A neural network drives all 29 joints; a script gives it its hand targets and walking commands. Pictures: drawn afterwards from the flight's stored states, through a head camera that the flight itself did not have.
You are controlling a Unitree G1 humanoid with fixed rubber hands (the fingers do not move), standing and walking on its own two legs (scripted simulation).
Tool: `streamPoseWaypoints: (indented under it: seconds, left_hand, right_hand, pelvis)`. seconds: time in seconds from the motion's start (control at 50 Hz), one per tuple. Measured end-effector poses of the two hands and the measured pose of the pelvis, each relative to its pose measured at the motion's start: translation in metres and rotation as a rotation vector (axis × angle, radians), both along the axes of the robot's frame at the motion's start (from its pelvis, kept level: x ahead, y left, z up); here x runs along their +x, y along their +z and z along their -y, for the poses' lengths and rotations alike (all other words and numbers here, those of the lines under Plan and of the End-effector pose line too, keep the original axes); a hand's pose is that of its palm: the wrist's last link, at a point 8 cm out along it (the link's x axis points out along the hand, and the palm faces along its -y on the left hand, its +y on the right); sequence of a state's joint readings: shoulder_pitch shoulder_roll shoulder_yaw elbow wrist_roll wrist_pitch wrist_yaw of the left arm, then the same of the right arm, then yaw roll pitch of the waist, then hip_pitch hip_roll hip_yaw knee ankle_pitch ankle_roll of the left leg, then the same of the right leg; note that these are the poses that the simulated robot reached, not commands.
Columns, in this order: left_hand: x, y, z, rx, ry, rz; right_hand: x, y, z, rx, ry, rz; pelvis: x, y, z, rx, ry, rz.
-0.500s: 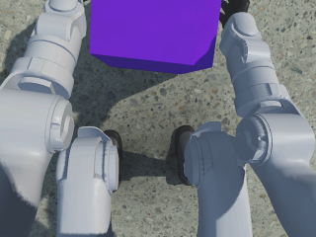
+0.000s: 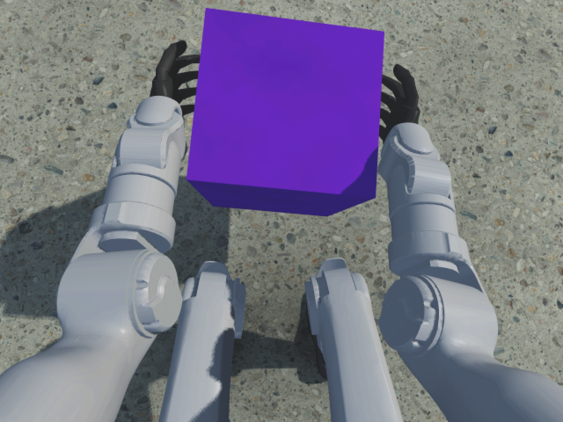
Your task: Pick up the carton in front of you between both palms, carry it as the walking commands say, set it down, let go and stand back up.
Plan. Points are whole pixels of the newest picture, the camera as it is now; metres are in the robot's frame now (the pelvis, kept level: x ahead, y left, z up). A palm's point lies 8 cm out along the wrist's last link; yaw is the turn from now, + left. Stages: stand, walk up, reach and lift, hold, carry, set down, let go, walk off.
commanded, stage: reach and lift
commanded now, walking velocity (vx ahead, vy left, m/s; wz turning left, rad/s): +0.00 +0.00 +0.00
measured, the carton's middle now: (280, 137) +0.51 -0.01 -0.14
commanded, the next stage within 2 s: none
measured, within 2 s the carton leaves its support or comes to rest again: neither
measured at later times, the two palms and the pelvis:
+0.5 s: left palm (119, 71) +0.48 +0.14 +0.08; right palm (468, 94) +0.47 -0.16 +0.08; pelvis +0.04 +0.00 +0.12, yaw +0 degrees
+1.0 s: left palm out of the picture +0.43 +0.14 +0.23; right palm out of the picture +0.43 -0.16 +0.24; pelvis +0.09 +0.00 +0.26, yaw +1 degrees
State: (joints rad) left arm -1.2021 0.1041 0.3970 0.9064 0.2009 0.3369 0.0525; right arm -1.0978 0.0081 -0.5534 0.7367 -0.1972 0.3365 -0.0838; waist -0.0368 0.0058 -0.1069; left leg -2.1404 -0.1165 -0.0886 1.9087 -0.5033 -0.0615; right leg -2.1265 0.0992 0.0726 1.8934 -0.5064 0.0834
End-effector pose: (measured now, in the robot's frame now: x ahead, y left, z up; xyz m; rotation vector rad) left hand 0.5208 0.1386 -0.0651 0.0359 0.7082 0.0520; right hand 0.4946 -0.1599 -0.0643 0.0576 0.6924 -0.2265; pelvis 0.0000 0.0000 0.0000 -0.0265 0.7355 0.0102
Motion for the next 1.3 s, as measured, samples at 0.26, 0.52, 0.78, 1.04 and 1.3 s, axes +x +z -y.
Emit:
streamPoseWaypoints:
  seconds: [0.26, 0.52, 0.78, 1.04, 1.3]
  left_hand:
    - [-0.016, 0.066, -0.001, -0.008, 0.023, 0.019]
    - [-0.041, 0.148, -0.003, -0.022, 0.049, 0.012]
    - [-0.068, 0.233, -0.006, -0.024, 0.072, 0.011]
    - [-0.093, 0.311, -0.007, -0.022, 0.090, 0.019]
    - [-0.116, 0.386, -0.009, -0.013, 0.105, 0.039]
  right_hand:
    - [-0.009, 0.069, 0.000, -0.003, 0.017, 0.019]
    - [-0.029, 0.152, -0.002, 0.006, 0.024, 0.013]
    - [-0.050, 0.236, -0.004, 0.011, 0.042, 0.013]
    - [-0.070, 0.314, -0.005, 0.007, 0.061, 0.020]
    - [-0.087, 0.388, -0.008, -0.011, 0.097, 0.038]
  pelvis:
    - [0.012, 0.058, 0.001, 0.012, -0.009, -0.006]
    - [0.040, 0.129, 0.002, 0.013, -0.004, 0.089]
    - [0.067, 0.206, 0.001, 0.020, -0.004, 0.231]
    - [0.094, 0.274, 0.003, 0.024, -0.001, 0.416]
    - [0.113, 0.319, 0.005, 0.030, 0.000, 0.646]
